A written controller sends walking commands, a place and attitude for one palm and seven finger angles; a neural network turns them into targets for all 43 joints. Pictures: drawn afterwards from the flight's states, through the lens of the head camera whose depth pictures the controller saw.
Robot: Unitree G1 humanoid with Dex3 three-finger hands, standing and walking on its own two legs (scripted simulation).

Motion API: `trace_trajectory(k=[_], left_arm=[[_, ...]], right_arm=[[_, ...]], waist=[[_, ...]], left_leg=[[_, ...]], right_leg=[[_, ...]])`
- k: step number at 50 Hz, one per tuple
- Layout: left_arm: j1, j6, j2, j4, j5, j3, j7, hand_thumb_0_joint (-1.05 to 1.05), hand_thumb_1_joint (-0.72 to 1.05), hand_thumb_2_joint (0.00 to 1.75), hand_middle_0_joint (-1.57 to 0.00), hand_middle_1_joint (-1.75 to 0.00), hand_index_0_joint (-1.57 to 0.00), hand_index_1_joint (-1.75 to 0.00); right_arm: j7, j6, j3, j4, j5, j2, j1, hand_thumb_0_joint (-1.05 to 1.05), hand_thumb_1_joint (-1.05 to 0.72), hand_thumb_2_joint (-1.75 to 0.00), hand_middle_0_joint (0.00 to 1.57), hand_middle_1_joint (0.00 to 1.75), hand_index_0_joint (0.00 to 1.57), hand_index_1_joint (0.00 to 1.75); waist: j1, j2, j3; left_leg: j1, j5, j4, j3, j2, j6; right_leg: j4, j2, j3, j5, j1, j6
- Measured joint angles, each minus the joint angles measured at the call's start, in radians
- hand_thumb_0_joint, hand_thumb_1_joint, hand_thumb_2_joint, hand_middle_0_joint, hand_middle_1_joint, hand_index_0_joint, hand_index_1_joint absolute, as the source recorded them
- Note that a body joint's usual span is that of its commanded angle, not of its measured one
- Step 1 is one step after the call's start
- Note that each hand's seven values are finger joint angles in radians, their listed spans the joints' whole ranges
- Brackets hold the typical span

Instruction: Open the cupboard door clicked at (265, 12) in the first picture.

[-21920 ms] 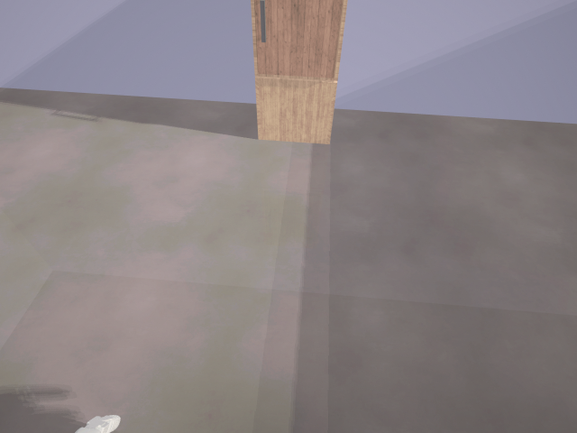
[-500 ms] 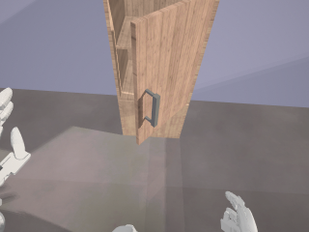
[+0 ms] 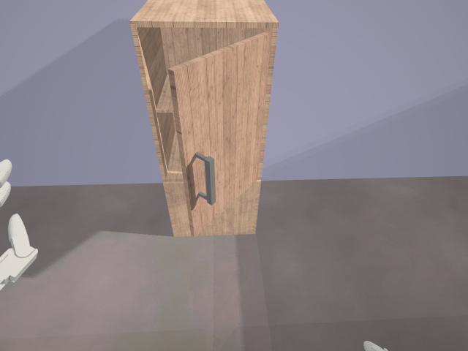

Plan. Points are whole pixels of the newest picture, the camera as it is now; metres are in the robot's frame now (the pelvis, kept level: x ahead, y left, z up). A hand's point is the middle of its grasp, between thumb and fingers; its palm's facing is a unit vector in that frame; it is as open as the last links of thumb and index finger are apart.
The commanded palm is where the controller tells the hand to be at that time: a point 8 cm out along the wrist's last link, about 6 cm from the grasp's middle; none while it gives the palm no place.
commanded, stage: stop stepping back and stand still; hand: left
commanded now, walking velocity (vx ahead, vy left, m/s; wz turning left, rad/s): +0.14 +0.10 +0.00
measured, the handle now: (205, 179) +0.61 +0.13 -0.08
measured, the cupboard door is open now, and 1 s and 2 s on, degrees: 49 49 49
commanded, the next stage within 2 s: let the arm hang, fingers relaxed in 0.82 s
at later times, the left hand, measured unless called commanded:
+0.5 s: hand (20, 252) +0.19 +0.30 +0.15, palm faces +0.43 -0.77 -0.46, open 7.4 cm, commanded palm +0.14 +0.33 +0.18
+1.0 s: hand (36, 283) +0.20 +0.32 +0.06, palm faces +0.25 -0.82 -0.51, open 7.4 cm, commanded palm none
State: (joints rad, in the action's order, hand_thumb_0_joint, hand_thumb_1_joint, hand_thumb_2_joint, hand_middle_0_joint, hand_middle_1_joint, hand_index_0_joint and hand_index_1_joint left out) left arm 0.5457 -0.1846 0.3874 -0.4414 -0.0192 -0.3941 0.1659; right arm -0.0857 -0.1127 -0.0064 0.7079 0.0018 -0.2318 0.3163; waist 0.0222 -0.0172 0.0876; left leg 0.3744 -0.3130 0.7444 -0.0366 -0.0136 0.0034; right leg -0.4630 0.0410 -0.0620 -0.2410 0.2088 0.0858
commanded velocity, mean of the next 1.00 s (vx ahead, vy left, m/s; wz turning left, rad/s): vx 0.01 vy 0.00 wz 0.00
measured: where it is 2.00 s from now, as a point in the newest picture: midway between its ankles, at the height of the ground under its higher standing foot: outside the picture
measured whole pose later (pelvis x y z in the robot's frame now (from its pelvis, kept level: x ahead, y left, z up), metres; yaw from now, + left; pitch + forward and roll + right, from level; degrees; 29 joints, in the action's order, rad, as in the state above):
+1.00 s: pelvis -0.02 +0.06 +0.00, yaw +1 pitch +1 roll +0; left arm 0.38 -0.11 0.39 -0.05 0.01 -0.24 0.06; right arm 0.00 -0.11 0.00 0.73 0.00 -0.28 0.17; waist 0.02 0.05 0.01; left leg 0.28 -0.24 0.49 -0.07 0.03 0.06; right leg -0.50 -0.02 -0.05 -0.22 0.30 0.01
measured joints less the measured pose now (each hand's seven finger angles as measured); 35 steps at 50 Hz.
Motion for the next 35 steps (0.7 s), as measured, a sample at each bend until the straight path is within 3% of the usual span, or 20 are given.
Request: trace_trajectory(k=[4, 7, 11, 20, 35], left_arm=[[-0.071, -0.009, -0.022, 0.075, 0.004, 0.021, 0.002, 0.01, 0.89, 0.9, -0.21, -0.3, -0.21, -0.3], [-0.071, -0.008, -0.022, 0.085, 0.001, 0.026, -0.005, 0.01, 0.89, 0.9, -0.21, -0.3, -0.21, -0.3], [0.01, -0.009, 0.001, 0.042, -0.003, 0.013, -0.019, 0.01, 0.89, 0.9, -0.21, -0.3, -0.21, -0.3], [0.006, -0.03, 0.015, 0.01, -0.006, -0.011, -0.016, 0.01, 0.89, 0.9, -0.21, -0.3, -0.21, -0.3], [0.005, 0.006, 0.001, -0.002, -0.012, 0.014, -0.024, 0.01, 0.89, 0.9, -0.21, -0.3, -0.21, -0.3]], right_arm=[[-0.009, -0.02, -0.005, -0.004, -0.002, -0.015, 0.003, 0.01, -0.9, -0.9, 0.2, 0.3, 0.2, 0.3], [-0.004, -0.018, -0.005, -0.01, -0.003, -0.007, -0.029, 0.01, -0.9, -0.9, 0.2, 0.3, 0.2, 0.3], [0.007, -0.023, 0.007, -0.044, -0.003, 0.013, -0.045, 0.01, -0.9, -0.9, 0.2, 0.3, 0.2, 0.3], [0.02, -0.03, 0.018, -0.058, -0.001, 0.022, -0.066, 0.01, -0.9, -0.9, 0.2, 0.3, 0.2, 0.3], [0.017, -0.016, 0.026, -0.088, 0.0, 0.034, -0.105, 0.01, -0.9, -0.9, 0.2, 0.3, 0.21, 0.3]], waist=[[-0.021, 0.033, 0.013], [-0.033, 0.026, -0.023], [-0.042, 0.011, -0.043], [-0.02, 0.019, -0.069], [-0.017, 0.013, -0.101]], left_leg=[[-0.13, -0.031, -0.192, 0.005, -0.02, 0.032], [-0.159, 0.049, -0.245, -0.002, -0.014, 0.006], [-0.174, 0.058, -0.264, -0.026, -0.013, -0.008], [-0.166, 0.056, -0.267, -0.031, -0.006, 0.007], [-0.167, 0.074, -0.303, -0.042, 0.018, 0.032]], right_leg=[[-0.029, 0.006, -0.027, -0.012, 0.026, -0.005], [-0.046, -0.003, -0.022, -0.013, 0.031, -0.012], [-0.032, -0.004, 0.002, 0.0, 0.026, -0.02], [0.001, -0.01, 0.008, 0.018, 0.021, -0.04], [0.039, -0.032, 0.02, 0.042, 0.018, -0.07]])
